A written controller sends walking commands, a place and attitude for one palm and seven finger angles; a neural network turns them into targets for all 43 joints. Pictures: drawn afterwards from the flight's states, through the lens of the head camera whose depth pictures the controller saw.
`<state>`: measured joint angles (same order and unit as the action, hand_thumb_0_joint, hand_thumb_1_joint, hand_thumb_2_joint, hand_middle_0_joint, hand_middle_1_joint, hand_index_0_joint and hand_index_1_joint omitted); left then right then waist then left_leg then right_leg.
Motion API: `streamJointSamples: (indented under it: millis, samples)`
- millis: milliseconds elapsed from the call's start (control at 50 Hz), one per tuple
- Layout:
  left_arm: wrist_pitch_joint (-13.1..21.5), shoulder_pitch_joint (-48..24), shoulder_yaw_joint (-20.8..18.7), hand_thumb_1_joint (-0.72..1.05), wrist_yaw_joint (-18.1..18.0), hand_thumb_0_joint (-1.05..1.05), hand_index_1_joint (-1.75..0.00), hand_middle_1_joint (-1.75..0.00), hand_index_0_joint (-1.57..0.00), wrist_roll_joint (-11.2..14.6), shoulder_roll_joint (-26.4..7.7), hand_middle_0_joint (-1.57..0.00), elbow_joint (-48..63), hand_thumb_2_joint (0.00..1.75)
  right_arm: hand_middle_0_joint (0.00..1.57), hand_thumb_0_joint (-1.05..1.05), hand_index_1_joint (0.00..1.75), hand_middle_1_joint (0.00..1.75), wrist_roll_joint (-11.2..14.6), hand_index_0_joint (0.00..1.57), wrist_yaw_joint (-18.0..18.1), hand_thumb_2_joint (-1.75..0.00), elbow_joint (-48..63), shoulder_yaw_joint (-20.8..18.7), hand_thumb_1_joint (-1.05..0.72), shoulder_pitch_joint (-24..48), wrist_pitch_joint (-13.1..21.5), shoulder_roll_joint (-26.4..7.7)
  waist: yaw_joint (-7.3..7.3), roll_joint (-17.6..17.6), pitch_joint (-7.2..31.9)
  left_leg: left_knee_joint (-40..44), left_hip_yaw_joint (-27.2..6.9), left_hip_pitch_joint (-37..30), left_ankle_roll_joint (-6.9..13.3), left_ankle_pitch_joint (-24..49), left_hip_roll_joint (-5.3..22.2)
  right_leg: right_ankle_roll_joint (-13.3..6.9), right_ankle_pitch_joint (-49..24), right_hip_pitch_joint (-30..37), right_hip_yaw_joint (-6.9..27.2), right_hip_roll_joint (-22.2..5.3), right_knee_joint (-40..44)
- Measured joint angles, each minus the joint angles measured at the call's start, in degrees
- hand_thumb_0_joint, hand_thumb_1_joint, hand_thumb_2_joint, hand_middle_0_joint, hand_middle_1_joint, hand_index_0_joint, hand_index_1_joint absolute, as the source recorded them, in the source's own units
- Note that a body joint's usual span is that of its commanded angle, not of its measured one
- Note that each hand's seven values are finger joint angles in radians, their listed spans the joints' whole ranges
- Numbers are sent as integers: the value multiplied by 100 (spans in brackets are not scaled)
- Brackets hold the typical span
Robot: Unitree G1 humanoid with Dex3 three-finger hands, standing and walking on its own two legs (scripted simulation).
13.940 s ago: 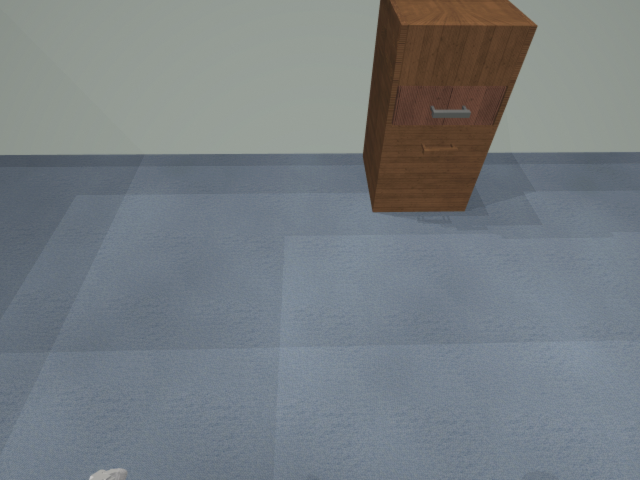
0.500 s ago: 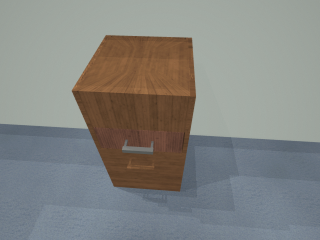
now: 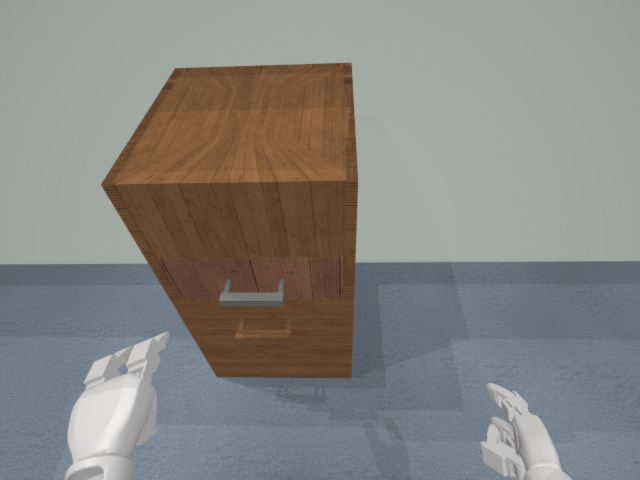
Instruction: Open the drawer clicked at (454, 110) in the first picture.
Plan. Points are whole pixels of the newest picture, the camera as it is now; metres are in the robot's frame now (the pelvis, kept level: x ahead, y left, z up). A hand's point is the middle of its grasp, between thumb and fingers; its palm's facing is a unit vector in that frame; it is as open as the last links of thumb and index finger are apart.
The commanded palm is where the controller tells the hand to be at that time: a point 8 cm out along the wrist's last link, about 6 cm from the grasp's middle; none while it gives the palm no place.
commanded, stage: raise the hand with hooked fingers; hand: left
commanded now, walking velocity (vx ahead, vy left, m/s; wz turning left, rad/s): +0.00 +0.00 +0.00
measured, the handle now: (253, 291) +0.52 +0.20 -0.21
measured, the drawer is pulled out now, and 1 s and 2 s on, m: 0.00 0.00 0.00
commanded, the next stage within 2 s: move the hooked fingers above the handle in 1.60 s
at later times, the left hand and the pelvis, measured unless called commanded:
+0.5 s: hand (140, 400) +0.21 +0.24 +0.00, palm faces -0.04 -0.11 -0.99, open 10.8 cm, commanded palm +0.19 +0.25 +0.06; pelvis +0.00 -0.02 -0.01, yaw +3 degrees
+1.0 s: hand (117, 331) +0.27 +0.26 +0.07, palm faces +0.07 -0.08 -0.99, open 13.5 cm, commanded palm +0.25 +0.27 +0.13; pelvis +0.01 +0.01 +0.01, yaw +3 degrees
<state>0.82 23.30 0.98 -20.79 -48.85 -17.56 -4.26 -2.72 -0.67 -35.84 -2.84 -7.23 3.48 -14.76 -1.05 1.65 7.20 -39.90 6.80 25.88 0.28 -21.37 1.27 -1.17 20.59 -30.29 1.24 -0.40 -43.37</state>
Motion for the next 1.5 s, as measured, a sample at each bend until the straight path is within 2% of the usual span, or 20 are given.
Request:
streamJointSamples:
  millis: [60,120,160,200,260,320,400,440,520,580,640,760,900,1020,1160,1320,1400,1500]
  samples:
    - [420,317,79,69,-94,1,-44,-44,-21,-710,-12,-21,120,80,20,1,30,29,-42,20,-135,-90,421,-27,-91,311,-305,-43,-196,-176,21,-192,25,286,-48,-52,45,-66,81,-333,26,41,-262]
    - [768,593,69,61,-282,0,-49,-48,-23,-1232,-127,-22,170,77,19,1,30,29,-153,20,-154,-90,705,-53,-91,441,-506,-88,-426,-372,4,-477,-84,648,-95,-121,54,-131,207,-664,-75,31,-563]
    - [944,620,-18,56,-436,0,-52,-51,-24,-1434,-259,-23,198,75,19,1,30,29,-228,20,-137,-90,792,-74,-91,488,-607,-104,-559,-441,1,-756,-211,932,-124,-207,53,-175,325,-885,-195,10,-808]
    - [1104,487,-147,51,-585,0,-55,-54,-25,-1500,-418,-24,261,73,19,1,30,29,-281,20,-98,-90,793,-71,-91,542,-675,-92,-651,-446,6,-1088,-353,1220,-138,-326,50,-214,461,-1093,-327,-11,-1076]
    - [1150,92,-325,43,-736,0,-59,-59,-26,-1383,-558,-25,307,70,19,1,30,29,-277,20,-67,-90,694,-6,-91,624,-719,12,-662,-317,26,-1518,-541,1537,-190,-501,59,-254,633,-1295,-504,-23,-1392]
    - [791,-377,-369,36,-682,0,-64,-64,-27,-1175,-567,-26,258,67,19,1,30,29,-220,20,-40,-90,560,133,-91,628,-787,201,-561,-132,-4,-1661,-632,1583,-236,-568,67,-261,684,-1281,-586,-20,-1467]
    - [125,-756,-231,27,-185,0,-70,-69,-27,-871,-480,-26,233,63,20,1,30,29,-92,20,40,-90,375,367,-91,393,-914,430,-384,32,-128,-1275,-574,1175,-229,-442,72,-221,538,-901,-528,4,-1089]
    - [-29,-750,-156,22,105,0,-73,-72,-27,-746,-457,-27,297,61,20,1,30,29,-52,20,82,-90,303,457,-91,199,-945,473,-292,71,-180,-944,-502,887,-188,-324,66,-183,411,-650,-461,15,-786]
    - [138,-614,-95,13,416,0,-79,-78,-28,-728,-525,-27,441,57,20,1,30,30,-60,20,142,-90,215,472,-90,-177,-937,393,-171,98,-271,-403,-390,442,-121,-124,51,-127,192,-252,-355,27,-276]
    - [386,-580,-136,7,392,0,-83,-83,-28,-773,-597,-28,470,55,20,1,30,30,-74,20,150,-90,155,339,-90,-360,-928,249,-139,111,-326,-217,-361,288,-91,-59,36,-91,104,-92,-328,21,-65]
    - [488,-659,-195,0,237,0,-88,-87,-29,-799,-624,-28,424,52,20,1,30,30,-66,20,147,-90,93,165,-90,-443,-922,94,-135,130,-345,-157,-359,225,-52,-45,10,-50,69,-4,-325,-2,36]
    - [205,-1048,-129,-14,175,0,-97,-96,-30,-791,-554,-29,317,46,20,1,30,29,-9,20,123,-90,56,-56,-91,-363,-915,-85,-167,164,-315,-83,-341,64,30,-48,-54,30,42,183,-303,-60,157]
    - [-156,-1585,190,-30,632,0,-107,-107,-31,-789,-564,-30,305,39,19,1,30,29,105,20,124,-90,199,66,-91,-56,-947,26,-248,165,-354,256,-302,-396,86,71,-119,93,-75,630,-263,-108,475]
    - [-262,-2099,296,-42,1088,0,-115,-114,-32,-732,-681,-31,166,34,20,1,30,29,173,20,118,-90,305,271,-91,115,-986,214,-345,169,-440,603,-346,-755,93,242,-147,105,-237,1019,-309,-122,840]
    - [-151,-2638,327,-47,1552,0,-119,-118,-32,-638,-840,-32,-57,31,20,1,30,29,194,20,132,-90,265,409,-91,106,-1029,283,-413,207,-562,875,-420,-980,92,396,-160,103,-387,1294,-386,-125,1157]
    - [107,-2895,159,-49,1815,0,-120,-119,-32,-434,-974,-32,-182,30,20,1,30,29,234,20,120,-90,124,347,-91,-104,-1091,169,-350,244,-608,1092,-421,-1066,86,517,-158,100,-508,1376,-388,-113,1372]
    - [221,-2738,95,-49,1832,0,-120,-119,-32,-416,-963,-32,-98,30,20,1,30,29,226,20,90,-90,108,256,-91,-231,-1116,65,-311,246,-631,1143,-387,-1038,84,552,-149,97,-543,1324,-354,-102,1400]
    - [405,-2555,99,-49,1615,0,-120,-120,-32,-451,-944,-32,19,30,20,1,30,29,230,20,104,-90,38,139,-91,-338,-1105,-27,-304,240,-641,1139,-373,-985,74,564,-142,86,-545,1252,-340,-94,1369]
